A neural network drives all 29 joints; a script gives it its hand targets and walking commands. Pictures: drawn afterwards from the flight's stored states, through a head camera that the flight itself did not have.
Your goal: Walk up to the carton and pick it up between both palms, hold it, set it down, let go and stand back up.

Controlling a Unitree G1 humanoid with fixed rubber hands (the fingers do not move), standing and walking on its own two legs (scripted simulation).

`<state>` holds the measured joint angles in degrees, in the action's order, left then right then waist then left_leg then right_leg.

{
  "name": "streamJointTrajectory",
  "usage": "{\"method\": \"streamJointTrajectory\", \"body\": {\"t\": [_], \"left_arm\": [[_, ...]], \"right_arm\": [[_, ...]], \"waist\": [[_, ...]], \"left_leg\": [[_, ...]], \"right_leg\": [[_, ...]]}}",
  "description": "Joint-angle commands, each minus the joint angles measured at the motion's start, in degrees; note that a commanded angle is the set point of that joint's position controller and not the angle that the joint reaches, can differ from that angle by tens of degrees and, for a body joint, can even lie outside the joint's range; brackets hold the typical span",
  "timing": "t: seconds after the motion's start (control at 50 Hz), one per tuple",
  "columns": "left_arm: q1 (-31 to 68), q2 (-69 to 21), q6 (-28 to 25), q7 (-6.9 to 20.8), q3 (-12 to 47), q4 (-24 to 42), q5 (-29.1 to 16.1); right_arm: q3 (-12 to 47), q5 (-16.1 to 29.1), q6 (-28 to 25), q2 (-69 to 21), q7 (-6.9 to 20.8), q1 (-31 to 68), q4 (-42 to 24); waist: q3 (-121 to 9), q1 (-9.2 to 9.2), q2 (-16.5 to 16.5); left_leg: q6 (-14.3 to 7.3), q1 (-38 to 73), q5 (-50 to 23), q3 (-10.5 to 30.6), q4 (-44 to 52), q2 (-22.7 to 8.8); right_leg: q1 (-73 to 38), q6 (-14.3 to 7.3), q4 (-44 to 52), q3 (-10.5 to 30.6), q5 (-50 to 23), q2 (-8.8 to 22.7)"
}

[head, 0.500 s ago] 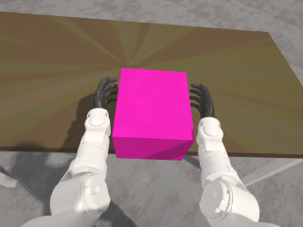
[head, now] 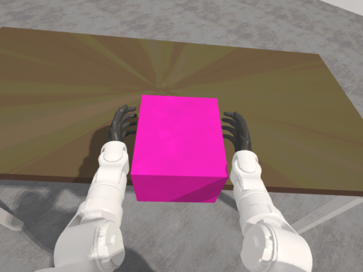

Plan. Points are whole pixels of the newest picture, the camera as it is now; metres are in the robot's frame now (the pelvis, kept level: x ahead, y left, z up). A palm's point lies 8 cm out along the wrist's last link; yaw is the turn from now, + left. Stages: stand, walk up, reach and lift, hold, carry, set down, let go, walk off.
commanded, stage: reach and lift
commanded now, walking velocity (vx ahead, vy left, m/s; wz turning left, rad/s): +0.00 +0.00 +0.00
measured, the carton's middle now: (178, 148) +0.41 +0.02 +0.00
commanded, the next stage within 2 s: none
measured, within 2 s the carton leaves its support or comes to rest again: neither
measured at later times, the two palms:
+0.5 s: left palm (111, 132) +0.37 +0.16 +0.10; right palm (247, 145) +0.36 -0.13 +0.10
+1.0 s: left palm (111, 129) +0.35 +0.15 +0.13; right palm (259, 145) +0.34 -0.14 +0.13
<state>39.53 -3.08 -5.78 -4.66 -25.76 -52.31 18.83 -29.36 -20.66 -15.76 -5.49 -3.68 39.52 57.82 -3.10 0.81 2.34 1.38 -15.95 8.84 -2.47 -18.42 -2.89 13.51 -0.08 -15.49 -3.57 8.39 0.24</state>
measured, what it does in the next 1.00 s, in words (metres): stands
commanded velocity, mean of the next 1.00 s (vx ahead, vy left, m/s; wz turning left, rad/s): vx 0.00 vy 0.00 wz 0.00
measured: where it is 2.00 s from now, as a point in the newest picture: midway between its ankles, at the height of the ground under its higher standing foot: outside the picture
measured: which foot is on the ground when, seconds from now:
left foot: down 0.00-1.00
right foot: down 0.00-1.00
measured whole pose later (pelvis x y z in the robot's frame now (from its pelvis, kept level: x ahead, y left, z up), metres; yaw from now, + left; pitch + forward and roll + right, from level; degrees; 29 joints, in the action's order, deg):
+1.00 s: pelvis -0.03 -0.01 +0.00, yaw +1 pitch -5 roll -1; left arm 36.1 -0.9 24.3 -3.0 -14.7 -25.8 16.7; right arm -4.3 4.4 5.4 -0.4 -10.2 34.3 38.7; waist 1.8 -2.8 4.9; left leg 1.5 -4.6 7.6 -1.5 -17.5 -2.9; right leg 1.8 -0.5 -15.0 -4.9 8.0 0.1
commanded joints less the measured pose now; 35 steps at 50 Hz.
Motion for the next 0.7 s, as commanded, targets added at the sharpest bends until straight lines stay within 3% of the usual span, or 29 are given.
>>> {"method": "streamJointTrajectory", "body": {"t": [0.0, 0.18, 0.34, 0.52, 0.6, 0.68], "left_arm": [[33.9, -29.5, -2.2, 7.4, 18.0, 4.9, -0.3], [34.5, -27.3, 4.1, 9.2, 14.7, 6.0, 0.7], [33.2, -26.6, 10.7, 9.7, 15.0, 11.4, 0.9], [27.6, -27.5, 12.7, 8.8, 22.5, 18.2, -2.2], [24.3, -28.9, 14.7, 8.5, 27.5, 22.6, -4.6], [22.1, -28.8, 18.4, 8.3, 32.3, 27.4, -6.4]], "right_arm": [[16.9, -2.1, -3.1, -24.8, 7.6, 33.7, -3.5], [15.4, 0.4, 2.2, -23.7, 7.8, 34.9, -4.8], [15.2, 3.1, 5.7, -20.7, 8.2, 35.0, -8.8], [23.2, 9.0, 5.4, -18.8, 6.6, 31.2, -12.3], [30.0, 13.9, 6.3, -18.8, 5.1, 29.3, -16.1], [37.7, 20.0, 9.2, -18.0, 3.6, 26.8, -20.2]], "waist": [[-30.6, -1.00, -3.1], [-21.2, -0.49, -1.8], [-18.3, -0.74, -3.2], [-22.3, -1.57, -4.7], [-23.2, -2.30, -4.4], [-21.5, -3.26, -3.7]], "left_leg": [[1.9, 10.9, -20.7, -3.6, -1.1, 2.0], [0.1, 10.0, -8.3, -4.6, 3.2, 2.7], [0.3, 15.6, -8.7, -5.1, 3.0, 2.8], [2.1, 21.1, -21.8, -3.7, -0.9, 2.7], [3.0, 22.0, -26.6, -2.4, -1.9, 2.8], [3.5, 21.0, -26.8, -1.3, -1.3, 3.2]], "right_leg": [[-16.8, 1.1, -3.4, -1.6, -25.0, -1.3], [-16.7, 1.5, -0.6, -1.4, -11.8, -0.4], [-13.3, 1.4, 0.9, -2.7, -5.0, -1.2], [-14.1, 1.4, 0.3, -3.2, -13.6, -2.9], [-16.7, 1.4, 0.3, -2.7, -18.4, -3.5], [-20.4, 1.8, 0.6, -1.6, -22.1, -3.6]]}}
